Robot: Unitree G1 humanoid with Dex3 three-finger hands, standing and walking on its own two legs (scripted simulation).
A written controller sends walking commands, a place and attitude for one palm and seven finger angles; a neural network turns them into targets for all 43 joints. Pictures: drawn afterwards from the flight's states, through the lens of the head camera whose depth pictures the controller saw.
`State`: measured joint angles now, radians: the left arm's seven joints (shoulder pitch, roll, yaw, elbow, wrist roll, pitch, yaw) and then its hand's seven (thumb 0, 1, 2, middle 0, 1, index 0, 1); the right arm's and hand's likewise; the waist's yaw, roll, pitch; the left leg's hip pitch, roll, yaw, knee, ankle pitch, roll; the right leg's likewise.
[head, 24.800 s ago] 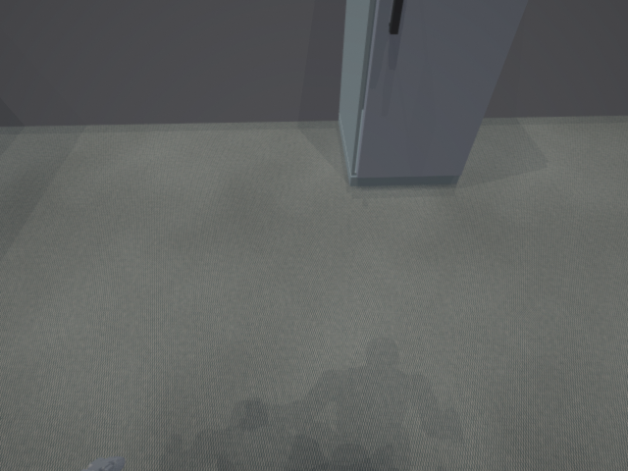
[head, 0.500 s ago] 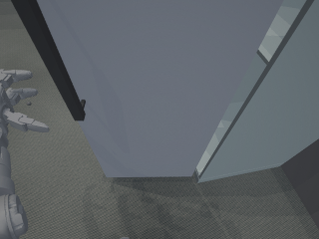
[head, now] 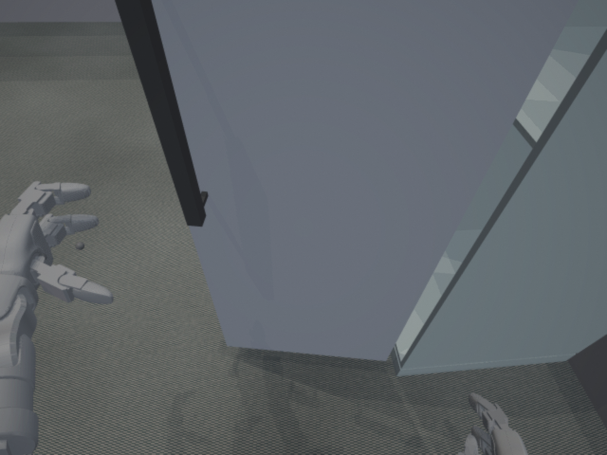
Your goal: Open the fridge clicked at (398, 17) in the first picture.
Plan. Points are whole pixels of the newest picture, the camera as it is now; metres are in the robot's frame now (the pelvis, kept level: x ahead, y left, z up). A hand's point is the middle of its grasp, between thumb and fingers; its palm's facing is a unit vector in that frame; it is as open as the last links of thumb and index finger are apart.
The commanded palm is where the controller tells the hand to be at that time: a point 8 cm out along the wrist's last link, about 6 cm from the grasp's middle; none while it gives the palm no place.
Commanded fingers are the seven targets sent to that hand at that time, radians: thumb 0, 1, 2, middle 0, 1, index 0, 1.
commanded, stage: slip the hand off the handle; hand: left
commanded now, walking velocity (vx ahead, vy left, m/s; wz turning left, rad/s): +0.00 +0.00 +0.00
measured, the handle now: (176, 120) +0.49 +0.22 +0.19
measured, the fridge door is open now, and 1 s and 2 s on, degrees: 80 80 80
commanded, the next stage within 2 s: draw the hand back to the body in 0.04 s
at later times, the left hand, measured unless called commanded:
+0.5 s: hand (66, 262) +0.28 +0.29 +0.14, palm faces +0.02 -1.00 +0.00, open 14.7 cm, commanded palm +0.24 +0.33 +0.14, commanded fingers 0.00 -0.55 0.20 -0.25 -1.15 -0.25 -1.15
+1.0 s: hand (48, 281) +0.25 +0.29 +0.15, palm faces +0.51 -0.80 -0.31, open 12.4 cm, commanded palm +0.19 +0.31 +0.17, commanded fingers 0.00 0.28 0.60 -0.22 -0.66 -0.22 -0.66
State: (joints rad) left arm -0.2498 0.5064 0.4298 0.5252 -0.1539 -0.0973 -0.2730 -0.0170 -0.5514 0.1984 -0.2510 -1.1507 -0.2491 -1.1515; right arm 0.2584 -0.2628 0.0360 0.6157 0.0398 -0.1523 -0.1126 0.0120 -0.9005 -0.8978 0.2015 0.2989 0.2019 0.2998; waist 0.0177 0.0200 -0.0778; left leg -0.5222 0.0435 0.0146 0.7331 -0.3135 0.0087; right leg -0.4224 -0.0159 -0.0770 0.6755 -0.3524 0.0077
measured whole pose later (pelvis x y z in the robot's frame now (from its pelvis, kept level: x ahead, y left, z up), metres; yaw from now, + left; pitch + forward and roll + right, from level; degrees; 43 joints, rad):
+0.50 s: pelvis +0.00 -0.01 +0.00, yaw -1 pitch +3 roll -1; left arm -0.11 0.52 0.51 0.43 -0.41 -0.06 -0.58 -0.02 -0.55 0.20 -0.25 -1.15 -0.25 -1.15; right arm 0.29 -0.29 0.05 0.59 0.07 -0.25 -0.13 0.02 -0.90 -0.90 0.20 0.30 0.20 0.30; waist 0.01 0.03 -0.06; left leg -0.45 0.05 0.03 0.70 -0.30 0.00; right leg -0.36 -0.01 -0.06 0.66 -0.34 0.00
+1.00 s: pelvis +0.02 -0.01 +0.02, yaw +0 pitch -2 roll +0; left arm 0.23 0.34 0.36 -0.10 -0.08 -0.08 0.11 -0.01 -0.06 0.44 -0.23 -0.86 -0.23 -0.86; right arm 0.20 -0.22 0.05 0.69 -0.01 -0.22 -0.11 0.01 -0.90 -0.90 0.20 0.30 0.20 0.30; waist 0.08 0.03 0.01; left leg -0.21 0.03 0.04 0.48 -0.23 0.00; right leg -0.13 -0.02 -0.06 0.45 -0.28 0.01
